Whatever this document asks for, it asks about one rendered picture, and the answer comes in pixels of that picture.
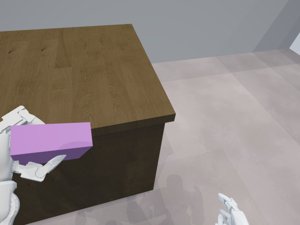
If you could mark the right robot hand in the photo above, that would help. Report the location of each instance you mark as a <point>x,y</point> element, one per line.
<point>236,217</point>

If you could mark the left robot hand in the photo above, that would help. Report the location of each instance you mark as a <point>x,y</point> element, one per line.
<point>32,171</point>

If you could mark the table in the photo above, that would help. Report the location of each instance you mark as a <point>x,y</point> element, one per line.
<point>97,74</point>

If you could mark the sponge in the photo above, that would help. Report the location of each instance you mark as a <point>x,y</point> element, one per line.
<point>42,142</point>

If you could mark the robot left forearm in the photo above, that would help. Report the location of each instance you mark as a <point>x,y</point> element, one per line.
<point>9,202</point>

